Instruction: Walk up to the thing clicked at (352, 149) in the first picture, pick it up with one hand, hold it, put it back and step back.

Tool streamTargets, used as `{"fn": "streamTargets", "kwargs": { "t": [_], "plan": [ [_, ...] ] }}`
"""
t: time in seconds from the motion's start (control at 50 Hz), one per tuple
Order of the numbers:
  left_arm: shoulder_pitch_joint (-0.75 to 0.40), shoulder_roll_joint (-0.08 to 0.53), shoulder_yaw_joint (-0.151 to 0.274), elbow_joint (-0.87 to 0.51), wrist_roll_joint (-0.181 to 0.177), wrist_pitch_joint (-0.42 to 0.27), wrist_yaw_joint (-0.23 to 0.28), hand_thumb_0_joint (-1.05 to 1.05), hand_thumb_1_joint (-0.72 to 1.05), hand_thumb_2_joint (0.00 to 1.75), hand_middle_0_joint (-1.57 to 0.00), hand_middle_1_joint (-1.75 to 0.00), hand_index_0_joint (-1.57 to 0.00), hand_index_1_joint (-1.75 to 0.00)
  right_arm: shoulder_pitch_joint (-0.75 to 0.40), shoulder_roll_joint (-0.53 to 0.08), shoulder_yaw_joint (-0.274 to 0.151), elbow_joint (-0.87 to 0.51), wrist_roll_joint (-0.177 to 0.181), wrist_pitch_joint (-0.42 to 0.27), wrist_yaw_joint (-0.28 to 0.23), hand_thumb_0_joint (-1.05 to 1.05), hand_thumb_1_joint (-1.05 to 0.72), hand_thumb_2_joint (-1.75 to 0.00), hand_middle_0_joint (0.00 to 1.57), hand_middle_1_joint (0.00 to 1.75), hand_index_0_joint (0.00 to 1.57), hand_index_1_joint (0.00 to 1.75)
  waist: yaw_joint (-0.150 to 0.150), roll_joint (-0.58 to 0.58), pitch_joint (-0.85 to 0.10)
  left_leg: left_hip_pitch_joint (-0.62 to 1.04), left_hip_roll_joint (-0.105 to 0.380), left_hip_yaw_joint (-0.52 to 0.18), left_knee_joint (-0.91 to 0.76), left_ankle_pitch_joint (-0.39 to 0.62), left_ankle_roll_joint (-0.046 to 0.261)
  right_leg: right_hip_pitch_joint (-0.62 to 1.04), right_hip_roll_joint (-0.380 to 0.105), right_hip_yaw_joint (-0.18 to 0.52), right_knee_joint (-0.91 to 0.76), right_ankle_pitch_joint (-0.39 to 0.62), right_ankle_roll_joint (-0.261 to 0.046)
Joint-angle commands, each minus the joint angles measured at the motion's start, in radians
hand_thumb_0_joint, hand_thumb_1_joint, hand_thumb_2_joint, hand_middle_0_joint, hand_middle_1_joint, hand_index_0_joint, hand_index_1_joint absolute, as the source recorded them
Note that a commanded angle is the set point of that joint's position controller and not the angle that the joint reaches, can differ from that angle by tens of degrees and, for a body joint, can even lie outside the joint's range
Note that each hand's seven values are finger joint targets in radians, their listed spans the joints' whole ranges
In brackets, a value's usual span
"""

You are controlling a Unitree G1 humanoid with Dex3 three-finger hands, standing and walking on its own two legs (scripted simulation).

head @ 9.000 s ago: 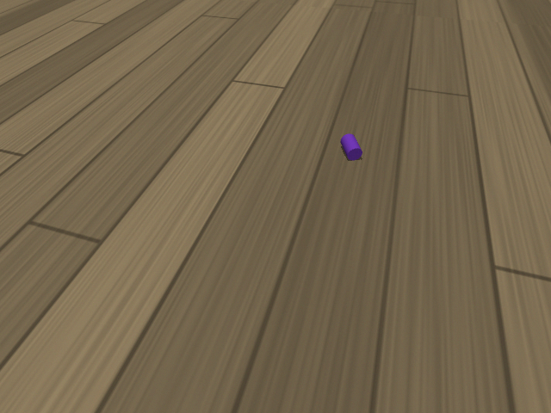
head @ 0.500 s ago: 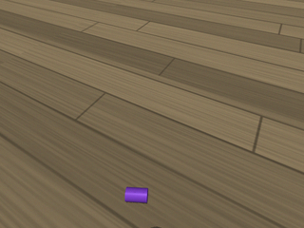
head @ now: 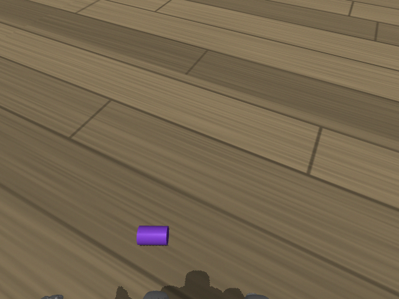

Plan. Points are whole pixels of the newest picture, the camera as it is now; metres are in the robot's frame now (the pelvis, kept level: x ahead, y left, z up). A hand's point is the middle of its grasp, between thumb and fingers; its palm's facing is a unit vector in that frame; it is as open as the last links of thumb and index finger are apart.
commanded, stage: walk up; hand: left
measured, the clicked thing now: (153, 235) +0.45 +0.27 -0.70
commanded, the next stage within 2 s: stand in 1.80 s
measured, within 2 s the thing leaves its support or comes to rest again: neither
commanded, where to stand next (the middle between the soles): +0.07 +0.00 m, yaw +4 degrees
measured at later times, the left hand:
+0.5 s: hand out of the picture +0.12 +0.25 -0.11, palm faces +0.06 -0.90 -0.43, open 7.3 cm
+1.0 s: hand out of the picture +0.07 +0.26 -0.13, palm faces +0.10 -0.94 -0.33, open 7.3 cm
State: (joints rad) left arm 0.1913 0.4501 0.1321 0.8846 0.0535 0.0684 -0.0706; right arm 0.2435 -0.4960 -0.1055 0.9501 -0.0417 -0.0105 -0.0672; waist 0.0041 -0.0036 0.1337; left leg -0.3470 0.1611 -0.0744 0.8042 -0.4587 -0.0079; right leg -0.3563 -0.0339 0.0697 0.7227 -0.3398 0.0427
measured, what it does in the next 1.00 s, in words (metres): steps on the spot: left foot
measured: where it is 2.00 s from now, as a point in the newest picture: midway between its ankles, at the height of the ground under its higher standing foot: outside the picture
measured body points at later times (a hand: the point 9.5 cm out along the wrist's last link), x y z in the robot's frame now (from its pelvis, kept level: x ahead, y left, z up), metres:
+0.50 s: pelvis +0.03 -0.03 +0.02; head +0.07 -0.05 +0.47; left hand +0.11 +0.29 -0.08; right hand +0.15 -0.33 -0.12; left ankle +0.02 +0.09 -0.68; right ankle +0.04 -0.16 -0.71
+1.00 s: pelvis +0.02 +0.00 +0.03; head +0.04 +0.01 +0.48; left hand +0.06 +0.31 -0.11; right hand +0.16 -0.28 -0.09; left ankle +0.02 +0.13 -0.71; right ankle +0.04 -0.16 -0.71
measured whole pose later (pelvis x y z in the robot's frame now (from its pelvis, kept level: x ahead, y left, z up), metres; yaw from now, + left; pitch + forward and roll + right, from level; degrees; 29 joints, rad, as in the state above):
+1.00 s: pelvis +0.02 +0.00 +0.03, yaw +5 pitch -3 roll +0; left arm 0.12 0.36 0.00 1.09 -0.01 0.00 0.00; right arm 0.07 -0.34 -0.01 1.05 0.00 0.00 0.02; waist 0.02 -0.01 0.09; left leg -0.18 0.02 -0.04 0.48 -0.24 -0.02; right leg -0.15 -0.05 0.02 0.45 -0.24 0.05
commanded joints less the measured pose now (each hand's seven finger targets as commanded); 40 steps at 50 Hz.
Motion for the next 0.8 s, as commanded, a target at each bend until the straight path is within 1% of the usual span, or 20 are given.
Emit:
{"fn": "streamTargets", "kwargs": {
  "t": [0.0,0.04,0.08,0.14,0.18,0.2,0.22,0.24,0.3,0.36,0.38,0.42,0.44,0.56,0.62,0.64,0.66,0.68,0.72,0.78],
  "plan": [
    [-0.036,0.277,0.035,-0.11,-0.006,-0.036,0.039,0.0,0.9,0.9,-0.2,-0.3,-0.2,-0.3,0.004,-0.14,-0.011,-0.091,0.038,-0.016,-0.003,0.0,-0.9,-0.9,0.2,0.3,0.2,0.3,0.02,-0.165,-0.087,-0.165,-0.143,-0.059,0.361,-0.162,0.028,0.041,-0.292,0.43,-0.441,-0.105,-0.32],
    [-0.083,0.218,0.012,-0.094,-0.012,-0.05,0.056,0.0,0.9,0.9,-0.2,-0.3,-0.2,-0.3,0.061,-0.13,0.003,-0.041,0.05,-0.017,0.017,0.0,-0.9,-0.9,0.2,0.3,0.2,0.3,-0.012,-0.155,-0.111,-0.112,-0.101,-0.015,0.233,-0.061,0.027,0.058,-0.204,0.251,-0.343,-0.11,-0.252],
    [-0.049,0.23,0.008,-0.073,-0.016,-0.063,0.064,0.0,0.9,0.9,-0.2,-0.3,-0.2,-0.3,0.078,-0.115,0.007,-0.034,0.036,-0.011,0.036,0.0,-0.9,-0.9,0.2,0.3,0.2,0.3,-0.004,-0.181,-0.106,-0.067,-0.108,0.009,0.102,-0.061,0.029,0.062,-0.239,0.274,-0.328,-0.074,-0.262],
    [-0.031,0.233,-0.001,-0.061,-0.034,-0.079,0.074,0.0,0.9,0.9,-0.2,-0.3,-0.2,-0.3,0.058,-0.099,0.006,-0.046,0.019,-0.007,0.051,0.0,-0.9,-0.9,0.2,0.3,0.2,0.3,-0.01,-0.11,-0.101,0.039,-0.138,0.022,-0.136,-0.006,0.048,0.075,-0.261,0.237,-0.224,0.289,-0.26],
    [-0.058,0.187,-0.024,-0.078,-0.057,-0.08,0.082,0.0,0.9,0.9,-0.2,-0.3,-0.2,-0.3,0.115,-0.128,-0.01,-0.041,0.001,-0.012,0.049,0.0,-0.9,-0.9,0.2,0.3,0.2,0.3,-0.051,-0.03,-0.158,0.197,-0.114,-0.047,-0.395,0.261,0.078,0.039,-0.203,0.143,-0.07,0.417,-0.176],
    [-0.043,0.128,-0.041,-0.077,-0.07,-0.077,0.087,0.0,0.9,0.9,-0.2,-0.3,-0.2,-0.3,0.047,-0.206,-0.03,-0.07,-0.007,-0.014,0.051,0.0,-0.9,-0.9,0.2,0.3,0.2,0.3,-0.014,0.16,-0.141,0.213,0.025,-0.299,-0.456,0.367,0.133,-0.062,-0.056,0.017,0.045,0.212,-0.094],
    [-0.038,0.157,-0.031,-0.051,-0.073,-0.07,0.102,0.0,0.9,0.9,-0.2,-0.3,-0.2,-0.3,-0.023,-0.24,-0.034,-0.097,0.005,-0.014,0.061,0.0,-0.9,-0.9,0.2,0.3,0.2,0.3,-0.011,0.231,-0.123,0.15,0.126,-0.388,-0.454,0.37,0.248,-0.041,0.033,-0.06,0.124,-0.231,-0.073],
    [-0.024,0.166,-0.029,-0.037,-0.064,-0.07,0.106,0.0,0.9,0.9,-0.2,-0.3,-0.2,-0.3,-0.016,-0.209,-0.032,-0.101,0.002,-0.017,0.068,0.0,-0.9,-0.9,0.2,0.3,0.2,0.3,-0.011,0.191,-0.118,0.146,0.142,-0.397,-0.438,0.415,0.297,-0.025,0.023,-0.015,0.21,-0.304,-0.071],
    [-0.015,0.112,-0.041,-0.019,-0.07,-0.098,0.107,0.0,0.9,0.9,-0.2,-0.3,-0.2,-0.3,-0.045,-0.12,-0.003,-0.097,0.012,-0.013,0.057,0.0,-0.9,-0.9,0.2,0.3,0.2,0.3,0.012,0.156,-0.112,0.197,0.055,-0.188,-0.331,0.74,0.224,0.004,-0.003,-0.052,0.002,-0.165,-0.07],
    [0.039,0.129,-0.036,0.02,-0.053,-0.12,0.11,0.0,0.9,0.9,-0.2,-0.3,-0.2,-0.3,-0.068,-0.094,0.004,-0.103,0.04,0.011,0.063,0.0,-0.9,-0.9,0.2,0.3,0.2,0.3,0.033,0.091,-0.211,0.18,-0.043,-0.058,-0.182,0.704,0.11,0.24,-0.02,-0.046,-0.284,0.261,-0.084],
    [0.039,0.177,-0.028,0.013,-0.039,-0.129,0.117,0.0,0.9,0.9,-0.2,-0.3,-0.2,-0.3,-0.055,-0.072,0.01,-0.116,0.049,0.014,0.066,0.0,-0.9,-0.9,0.2,0.3,0.2,0.3,0.027,0.013,-0.228,0.059,-0.099,-0.033,-0.119,0.604,0.061,0.333,-0.144,0.119,-0.283,0.439,-0.137],
    [-0.001,0.257,-0.018,0.002,-0.041,-0.128,0.12,0.0,0.9,0.9,-0.2,-0.3,-0.2,-0.3,-0.096,-0.071,-0.001,-0.13,0.034,0.037,0.061,0.0,-0.9,-0.9,0.2,0.3,0.2,0.3,0.029,-0.152,-0.155,-0.035,-0.183,0.0,0.076,-0.097,0.032,0.243,-0.392,0.337,-0.31,0.612,-0.337],
    [-0.005,0.23,-0.02,-0.008,-0.037,-0.131,0.121,0.0,0.9,0.9,-0.2,-0.3,-0.2,-0.3,-0.097,-0.077,-0.002,-0.132,0.028,0.043,0.064,0.0,-0.9,-0.9,0.2,0.3,0.2,0.3,0.027,-0.138,-0.134,-0.072,-0.169,-0.053,0.166,-0.158,0.032,0.241,-0.4,0.334,-0.305,0.65,-0.358],
    [-0.066,0.182,-0.036,-0.038,-0.022,-0.124,0.111,0.0,0.9,0.9,-0.2,-0.3,-0.2,-0.3,-0.063,-0.048,0.007,-0.097,0.039,0.026,0.077,0.0,-0.9,-0.9,0.2,0.3,0.2,0.3,0.013,-0.237,-0.169,0.006,-0.162,0.032,-0.087,-0.021,0.008,0.267,-0.217,0.059,-0.224,0.645,-0.23],
    [-0.098,0.171,-0.045,-0.035,-0.048,-0.1,0.098,0.0,0.9,0.9,-0.2,-0.3,-0.2,-0.3,-0.036,-0.039,0.006,-0.047,0.029,0.005,0.072,0.0,-0.9,-0.9,0.2,0.3,0.2,0.3,-0.021,-0.181,-0.183,0.203,-0.187,0.096,-0.399,0.306,0.008,0.173,-0.147,-0.018,-0.097,0.515,-0.149],
    [-0.088,0.137,-0.057,-0.042,-0.055,-0.095,0.093,0.0,0.9,0.9,-0.2,-0.3,-0.2,-0.3,-0.037,-0.078,-0.004,-0.049,0.019,-0.005,0.067,0.0,-0.9,-0.9,0.2,0.3,0.2,0.3,-0.02,-0.118,-0.202,0.298,-0.131,0.011,-0.39,0.444,0.034,0.085,-0.118,-0.029,-0.052,0.402,-0.101],
    [-0.073,0.084,-0.072,-0.043,-0.064,-0.089,0.089,0.0,0.9,0.9,-0.2,-0.3,-0.2,-0.3,-0.086,-0.137,-0.009,-0.068,0.014,-0.016,0.064,0.0,-0.9,-0.9,0.2,0.3,0.2,0.3,0.004,0.039,-0.218,0.308,0.051,-0.247,-0.41,0.491,0.104,-0.008,-0.031,-0.058,-0.013,0.167,-0.046],
    [-0.091,0.129,-0.059,-0.009,-0.062,-0.077,0.096,0.0,0.9,0.9,-0.2,-0.3,-0.2,-0.3,-0.13,-0.186,-0.006,-0.069,0.037,-0.018,0.065,0.0,-0.9,-0.9,0.2,0.3,0.2,0.3,-0.003,0.11,-0.194,0.135,0.142,-0.306,-0.409,0.447,0.218,0.108,-0.009,-0.06,0.005,-0.124,-0.049],
    [-0.063,0.119,-0.064,0.022,-0.058,-0.082,0.089,0.0,0.9,0.9,-0.2,-0.3,-0.2,-0.3,-0.206,-0.134,0.018,-0.065,0.036,-0.02,0.067,0.0,-0.9,-0.9,0.2,0.3,0.2,0.3,0.042,0.086,-0.159,0.115,0.063,-0.18,-0.378,0.441,0.174,0.159,-0.021,-0.044,-0.112,-0.056,-0.068],
    [-0.053,0.168,-0.065,0.07,-0.057,-0.107,0.087,0.0,0.9,0.9,-0.2,-0.3,-0.2,-0.3,-0.213,-0.078,0.038,-0.043,0.048,-0.008,0.067,0.0,-0.9,-0.9,0.2,0.3,0.2,0.3,0.021,0.104,-0.168,0.119,-0.076,-0.043,-0.313,0.407,0.048,0.218,-0.101,0.038,-0.275,0.277,-0.093]
  ]
}}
